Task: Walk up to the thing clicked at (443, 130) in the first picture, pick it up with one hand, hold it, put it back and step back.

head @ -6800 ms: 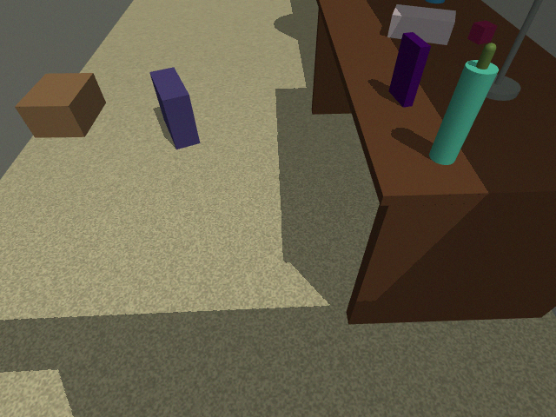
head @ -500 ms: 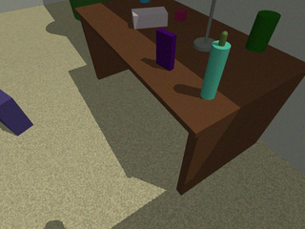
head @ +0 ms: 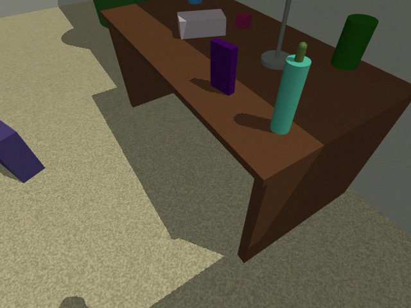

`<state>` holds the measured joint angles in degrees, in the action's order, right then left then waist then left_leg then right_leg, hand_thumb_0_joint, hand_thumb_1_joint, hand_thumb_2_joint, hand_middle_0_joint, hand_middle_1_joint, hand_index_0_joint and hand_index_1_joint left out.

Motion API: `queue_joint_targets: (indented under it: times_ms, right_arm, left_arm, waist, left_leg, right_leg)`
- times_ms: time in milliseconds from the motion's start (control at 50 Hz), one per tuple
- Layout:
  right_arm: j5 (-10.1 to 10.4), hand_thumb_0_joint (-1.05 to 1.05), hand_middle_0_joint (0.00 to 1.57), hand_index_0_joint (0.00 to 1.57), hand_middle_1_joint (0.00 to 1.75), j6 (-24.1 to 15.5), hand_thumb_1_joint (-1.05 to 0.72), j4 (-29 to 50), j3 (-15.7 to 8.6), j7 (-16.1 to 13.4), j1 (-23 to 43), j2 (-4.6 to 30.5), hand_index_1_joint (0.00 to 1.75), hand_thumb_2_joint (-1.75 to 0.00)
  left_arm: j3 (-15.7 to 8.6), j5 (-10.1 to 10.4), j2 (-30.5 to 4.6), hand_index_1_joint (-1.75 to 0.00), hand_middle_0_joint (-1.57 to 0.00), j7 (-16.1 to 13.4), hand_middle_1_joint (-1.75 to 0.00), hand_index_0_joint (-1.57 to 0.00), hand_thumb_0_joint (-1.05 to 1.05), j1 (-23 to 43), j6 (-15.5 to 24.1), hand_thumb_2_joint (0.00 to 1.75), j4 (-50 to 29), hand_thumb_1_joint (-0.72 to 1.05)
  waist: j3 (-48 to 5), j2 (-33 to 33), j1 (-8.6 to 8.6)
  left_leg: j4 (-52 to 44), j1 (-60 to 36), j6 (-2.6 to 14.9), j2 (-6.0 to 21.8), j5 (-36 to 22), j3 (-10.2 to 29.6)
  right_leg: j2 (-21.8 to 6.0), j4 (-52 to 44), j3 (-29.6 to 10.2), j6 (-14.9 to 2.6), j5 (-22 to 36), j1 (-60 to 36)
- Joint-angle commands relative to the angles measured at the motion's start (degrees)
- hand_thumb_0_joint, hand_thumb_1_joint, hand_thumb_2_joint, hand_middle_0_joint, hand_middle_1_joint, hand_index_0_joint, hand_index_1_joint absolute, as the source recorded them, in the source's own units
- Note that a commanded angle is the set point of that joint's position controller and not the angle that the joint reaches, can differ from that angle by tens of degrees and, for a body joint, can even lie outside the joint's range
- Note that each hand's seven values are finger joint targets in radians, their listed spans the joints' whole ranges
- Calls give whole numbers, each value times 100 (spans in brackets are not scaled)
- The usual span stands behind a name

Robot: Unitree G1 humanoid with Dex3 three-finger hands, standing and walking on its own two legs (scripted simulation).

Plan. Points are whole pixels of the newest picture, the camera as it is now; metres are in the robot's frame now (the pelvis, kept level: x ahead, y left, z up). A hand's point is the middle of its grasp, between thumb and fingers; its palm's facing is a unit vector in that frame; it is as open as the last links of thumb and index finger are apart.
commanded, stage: stand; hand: right
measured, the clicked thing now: (289, 91) +0.66 -0.23 +0.06
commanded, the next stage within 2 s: walk up in 0.02 s
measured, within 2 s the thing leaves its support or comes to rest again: neither
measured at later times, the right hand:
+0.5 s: hand out of the picture +0.12 -0.45 -0.15, palm faces -0.17 +0.81 -0.56, open 7.4 cm
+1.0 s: hand (406, 242) +0.31 -0.51 -0.18, palm faces -0.35 +0.81 -0.47, open 7.4 cm
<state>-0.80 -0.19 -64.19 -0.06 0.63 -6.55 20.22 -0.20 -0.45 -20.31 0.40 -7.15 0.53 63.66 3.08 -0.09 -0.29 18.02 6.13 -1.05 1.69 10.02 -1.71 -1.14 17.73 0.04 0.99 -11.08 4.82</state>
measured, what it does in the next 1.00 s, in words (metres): steps to the right, turning left: right foot, then left foot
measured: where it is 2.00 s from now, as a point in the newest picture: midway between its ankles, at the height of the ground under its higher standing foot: outside the picture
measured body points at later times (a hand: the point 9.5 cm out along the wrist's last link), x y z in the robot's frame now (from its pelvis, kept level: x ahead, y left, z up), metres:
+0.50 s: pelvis +0.05 -0.13 -0.03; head +0.08 -0.11 +0.42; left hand +0.07 +0.19 -0.15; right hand +0.13 -0.49 -0.11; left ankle +0.05 -0.01 -0.71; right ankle +0.08 -0.26 -0.75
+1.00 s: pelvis +0.13 -0.26 -0.04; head +0.16 -0.25 +0.41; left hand +0.09 +0.07 -0.15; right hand +0.33 -0.55 -0.15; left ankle +0.10 -0.11 -0.70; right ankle +0.21 -0.38 -0.75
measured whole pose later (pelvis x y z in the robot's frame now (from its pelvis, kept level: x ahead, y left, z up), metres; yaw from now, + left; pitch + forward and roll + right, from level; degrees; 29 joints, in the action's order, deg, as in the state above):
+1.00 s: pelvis +0.13 -0.26 -0.04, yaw +21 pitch -2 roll +0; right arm -0.8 0.4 -47.9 -3.5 -1.9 -15.2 26.4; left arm -4.0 -1.4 -22.3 1.6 -13.3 -0.7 49.1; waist 5.8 1.3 1.2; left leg 63.9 29.3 1.2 -1.1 29.8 6.9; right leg -4.4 45.1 2.2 1.2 -21.9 21.1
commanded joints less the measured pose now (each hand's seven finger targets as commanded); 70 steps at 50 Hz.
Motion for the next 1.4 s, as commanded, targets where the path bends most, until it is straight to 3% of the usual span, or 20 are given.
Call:
queue_joint_targets:
  times_ms: [0, 60, 240, 300, 340, 360, 520, 540, 580, 600, 680, 820, 840, 880, 960, 1140, 1220, 1260, 1280, 1380]
  right_arm:
    - [53, 0, 20, 20, 30, -238, -90, 289, -638, -310, -1121, 1853, 30, -90]
    - [-11, 0, 20, 20, 30, -403, -90, 602, -1002, -574, -1341, 2391, 30, -90]
    - [-253, 0, 20, 20, 30, -473, -90, 1507, -1014, -565, -1168, 2281, 30, -90]
    - [-227, 0, 20, 20, 30, -375, -90, 1789, -832, -614, -704, 1841, 30, -90]
    - [-78, 0, 20, 20, 30, -326, -90, 1928, -688, -731, -1122, 1399, 30, -90]
    - [-42, 0, 20, 20, 30, -347, -90, 1800, -795, -779, -1252, 1739, 30, -90]
    - [54, 0, 20, 20, 30, -571, -90, 1185, -822, -592, -2976, 1490, 30, -90]
    - [-65, 0, 20, 20, 30, -612, -90, 1138, -900, -672, -3355, 1657, 30, -90]
    - [-159, 0, 20, 20, 30, -632, -90, 1773, -1057, -775, -2485, 2593, 30, -90]
    - [26, 0, 20, 20, 30, -615, -90, 1877, -1084, -780, -2090, 2766, 30, -90]
    - [-47, 0, 20, 20, 30, -599, -90, 1895, -817, -685, -1635, 2148, 30, -90]
    - [-90, 0, 20, 20, 30, -264, -90, 2257, -671, -331, -855, 1936, 30, -90]
    - [-32, 0, 20, 20, 30, -178, -90, 2313, -573, -342, -880, 1583, 30, -90]
    - [26, 0, 20, 20, 30, -100, -90, 2379, -576, -439, -1100, 1362, 30, -90]
    - [28, 0, 20, 20, 30, -88, -90, 1893, -706, -287, -1199, 1687, 30, -90]
    - [-63, 0, 20, 20, 30, 44, -90, 2120, -731, -9, -513, 1395, 30, -90]
    - [-95, 0, 20, 20, 30, -37, -90, 1867, -828, 13, -1120, 1522, 30, -90]
    - [-75, 0, 20, 20, 30, -58, -90, 2088, -978, 0, -841, 2319, 30, -90]
    - [-32, 0, 20, 20, 30, -47, -90, 1985, -965, -4, -903, 2195, 30, -90]
    - [-5, 0, 20, 20, 30, -15, -90, 2042, -673, -81, -51, 1674, 30, -90]
  left_arm:
    - [-827, -394, -1799, -30, -20, 129, -30, -20, 0, 432, -94, 90, -967, 90]
    - [-880, -464, -1417, -30, -20, 342, -30, -20, 0, 342, -451, 90, -1524, 90]
    - [-1032, -364, -1353, -30, -20, 631, -30, -20, 0, 68, -504, 90, -2262, 90]
    - [-1170, -371, -1530, -30, -20, 537, -30, -20, 0, -1427, -421, 90, -1911, 90]
    - [-1292, -503, -2434, -30, -20, 462, -30, -20, 0, -1033, -360, 90, -2323, 90]
    - [-1255, -395, -2444, -30, -20, 443, -30, -20, 0, -494, -366, 90, -2532, 90]
    - [-875, -353, -1557, -30, -20, 370, -30, -20, 0, -16, -365, 90, -2819, 90]
    - [-762, -280, -1228, -30, -20, 339, -30, -20, 0, -84, -376, 90, -2847, 90]
    - [-803, -284, -1300, -30, -20, 294, -30, -20, 0, -634, -529, 90, -2757, 90]
    - [-885, -301, -1728, -30, -20, 290, -30, -20, 0, -837, -586, 90, -2588, 90]
    - [-965, -226, -1634, -30, -20, 282, -30, -20, 0, -948, -497, 90, -2250, 90]
    - [-866, -12, -1248, -30, -20, 114, -30, -20, 0, -1377, -164, 90, -1797, 90]
    - [-912, -75, -1513, -30, -20, 46, -30, -20, 0, -1529, -86, 90, -1735, 90]
    - [-988, -162, -2515, -30, -20, -1, -30, -20, 0, -629, 12, 90, -2089, 90]
    - [-865, -128, -2063, -30, -20, -97, -30, -20, 0, -398, 168, 90, -1902, 90]
    - [-764, -27, -2089, -30, -20, -275, -30, -20, 0, -892, 249, 90, -1870, 90]
    - [-593, 27, -1814, -30, -20, -279, -30, -20, 0, -563, 153, 90, -1999, 90]
    - [-484, 112, -1471, -30, -20, -332, -30, -20, 0, -567, 81, 90, -2014, 90]
    - [-553, 51, -1733, -30, -20, -381, -30, -20, 0, -338, 70, 90, -1910, 90]
    - [-522, 70, -1456, -30, -20, -270, -30, -20, 0, -995, 179, 90, -1424, 90]
  waist:
    - [-384, -768, -205]
    - [-116, 190, -109]
    - [-97, 1027, 38]
    - [-635, 78, 939]
    - [-232, -2087, 805]
    - [-26, -1638, 457]
    - [-135, -666, -319]
    - [-427, 109, -534]
    - [-477, 511, -73]
    - [-365, 212, 14]
    - [-9, 898, 156]
    - [-335, 1165, 386]
    - [-269, 215, 515]
    - [-209, -1539, 192]
    - [144, -847, 115]
    - [-499, -1197, 295]
    - [-784, -562, -195]
    - [-868, 1527, -224]
    - [-715, 1025, -300]
    - [-522, 961, 149]
  left_leg:
    - [57, -380, 673, 973, -333, 1305]
    - [-573, -585, 1552, 2439, 1531, 3139]
    - [430, 1250, 1223, 1266, 948, 1757]
    - [2351, 2442, 729, 409, 695, 720]
    - [4746, 4093, 254, -473, 2748, 35]
    - [5213, 3499, 303, -82, 2569, 402]
    - [1407, 311, 415, -89, 371, -107]
    - [870, -538, 349, 187, 18, 478]
    - [-216, -290, 1226, 2460, 1411, 4544]
    - [-191, 82, 1650, 2517, 1931, 4437]
    - [530, 985, 1343, 1302, 654, 2194]
    - [2117, 2360, 995, 527, -192, 995]
    - [3137, 2551, 763, 94, 282, 772]
    - [4927, 3066, 299, -466, 2787, 1094]
    - [4799, 3081, 266, -73, 1862, 893]
    - [3178, 2311, 228, -115, 1732, 245]
    - [1325, 430, 482, -233, 445, 270]
    - [664, 141, 1706, 1706, -544, 3267]
    - [596, 577, 2008, 1791, -284, 3334]
    - [1316, 1024, 1326, 1010, -1330, 1629]
  right_leg:
    - [-49, 1110, 317, -207, -587, 785]
    - [-526, 3943, -951, -186, -1738, 3045]
    - [-287, 2858, -347, -118, -1447, 1744]
    - [68, 1340, 253, -214, -807, -318]
    - [-2063, -700, -3138, -1153, -3019, 16]
    - [-2114, -754, -3309, -1499, -3002, 617]
    - [-1071, 1664, -488, -1300, -213, 1910]
    - [-789, 2799, -158, -975, -429, 2408]
    - [-184, 4627, -459, -301, -2211, 3541]
    - [-396, 5032, -691, -247, -2250, 3334]
    - [-540, 4600, -500, -132, -1440, 2834]
    - [147, 1951, 530, -196, -827, 519]
    - [-74, 1210, 13, -234, -998, 519]
    - [-2568, -361, -3775, -1505, -1772, 1363]
    - [-1731, 727, -1826, -1283, -733, 1037]
    - [-1921, 1617, -913, -1410, 3027, 189]
    - [-1477, 2763, -176, -837, 1712, 1395]
    - [-101, 4103, 380, -236, -2803, 2726]
    - [-278, 4349, -112, -240, -3028, 2422]
    - [-245, 2817, 204, -193, -1608, 1514]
